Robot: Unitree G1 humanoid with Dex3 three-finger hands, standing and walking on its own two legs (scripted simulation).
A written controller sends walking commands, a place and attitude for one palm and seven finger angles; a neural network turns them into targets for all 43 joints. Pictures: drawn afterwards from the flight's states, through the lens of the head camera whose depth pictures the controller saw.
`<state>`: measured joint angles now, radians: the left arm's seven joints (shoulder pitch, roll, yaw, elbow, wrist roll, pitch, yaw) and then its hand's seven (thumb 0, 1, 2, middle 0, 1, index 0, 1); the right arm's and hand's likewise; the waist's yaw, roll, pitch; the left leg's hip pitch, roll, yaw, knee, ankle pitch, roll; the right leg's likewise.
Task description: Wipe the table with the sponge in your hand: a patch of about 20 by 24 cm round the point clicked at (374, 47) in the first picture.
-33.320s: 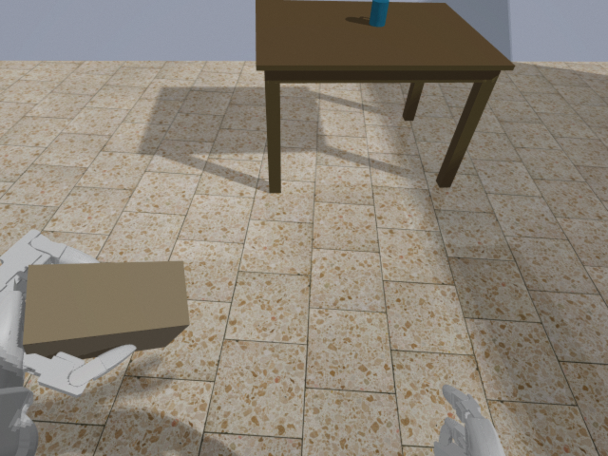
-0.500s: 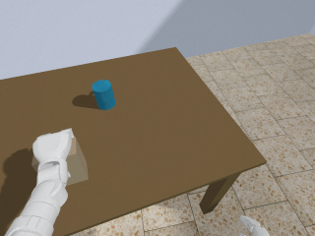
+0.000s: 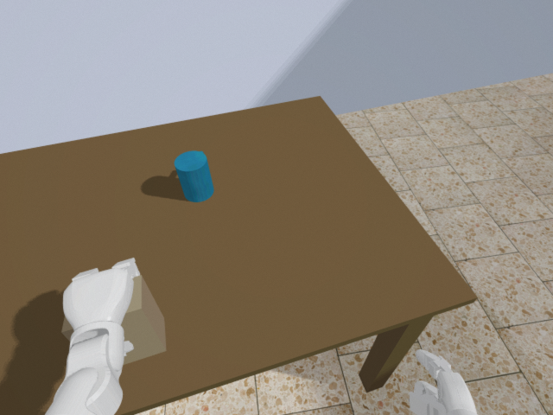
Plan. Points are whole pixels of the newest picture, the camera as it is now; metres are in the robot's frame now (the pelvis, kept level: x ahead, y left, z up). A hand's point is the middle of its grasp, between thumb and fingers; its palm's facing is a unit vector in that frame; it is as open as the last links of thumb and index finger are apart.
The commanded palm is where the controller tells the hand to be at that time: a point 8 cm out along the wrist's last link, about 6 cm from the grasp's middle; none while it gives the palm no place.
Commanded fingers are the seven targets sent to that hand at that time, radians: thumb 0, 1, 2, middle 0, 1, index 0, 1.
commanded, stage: wipe back along the first lane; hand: left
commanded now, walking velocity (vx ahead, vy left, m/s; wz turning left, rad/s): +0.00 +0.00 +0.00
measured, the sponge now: (124, 331) +0.24 +0.29 -0.06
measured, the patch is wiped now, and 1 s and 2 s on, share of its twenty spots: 1.00 1.00 1.00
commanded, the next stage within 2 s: lift the sponge slowly off the table in 0.30 s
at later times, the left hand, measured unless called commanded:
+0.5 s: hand (115, 334) +0.22 +0.27 -0.01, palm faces -0.05 -0.06 -1.00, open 10.7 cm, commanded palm +0.18 +0.25 +0.03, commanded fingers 0.00 0.10 1.30 -1.20 -1.60 -1.20 -1.60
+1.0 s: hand (111, 339) +0.21 +0.27 +0.00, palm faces -0.09 -0.11 -0.99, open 10.7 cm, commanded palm +0.18 +0.26 +0.07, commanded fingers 0.00 0.10 1.30 -1.20 -1.60 -1.20 -1.60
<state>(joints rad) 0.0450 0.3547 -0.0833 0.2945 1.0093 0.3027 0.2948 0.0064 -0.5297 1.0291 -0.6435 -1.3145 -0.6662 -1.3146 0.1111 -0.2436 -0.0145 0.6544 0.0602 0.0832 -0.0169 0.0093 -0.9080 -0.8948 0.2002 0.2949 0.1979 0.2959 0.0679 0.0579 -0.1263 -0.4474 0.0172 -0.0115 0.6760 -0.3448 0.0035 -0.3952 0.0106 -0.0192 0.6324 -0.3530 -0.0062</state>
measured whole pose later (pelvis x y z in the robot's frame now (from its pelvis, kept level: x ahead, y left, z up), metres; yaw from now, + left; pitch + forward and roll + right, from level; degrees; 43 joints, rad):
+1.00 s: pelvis -0.01 +0.00 +0.01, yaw +0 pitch +2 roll -1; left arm 0.18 0.36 -0.10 0.17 0.98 0.27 0.24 0.00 -0.53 1.03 -0.64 -1.31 -0.67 -1.31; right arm 0.08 -0.23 -0.02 0.69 0.04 0.04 -0.05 0.01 -0.91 -0.89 0.20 0.29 0.20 0.30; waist 0.09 0.07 -0.07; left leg -0.34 0.02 -0.01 0.61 -0.31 0.00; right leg -0.29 0.02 -0.01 0.57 -0.32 -0.01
